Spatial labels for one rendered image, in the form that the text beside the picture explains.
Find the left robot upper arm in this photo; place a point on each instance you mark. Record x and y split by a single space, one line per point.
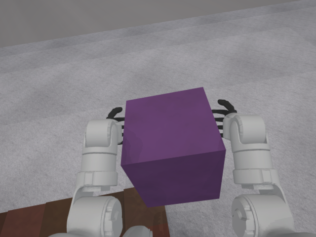
94 216

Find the right robot hand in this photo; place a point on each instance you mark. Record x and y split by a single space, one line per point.
230 109

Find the left robot hand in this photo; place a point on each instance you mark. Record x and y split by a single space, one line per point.
113 113

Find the robot left forearm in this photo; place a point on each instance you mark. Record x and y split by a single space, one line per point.
99 154

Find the left robot thigh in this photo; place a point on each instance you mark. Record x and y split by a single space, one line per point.
138 231

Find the robot right forearm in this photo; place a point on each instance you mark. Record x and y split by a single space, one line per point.
252 157

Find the carton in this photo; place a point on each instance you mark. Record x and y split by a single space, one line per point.
172 150

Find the right robot upper arm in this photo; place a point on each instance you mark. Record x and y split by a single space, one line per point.
263 215

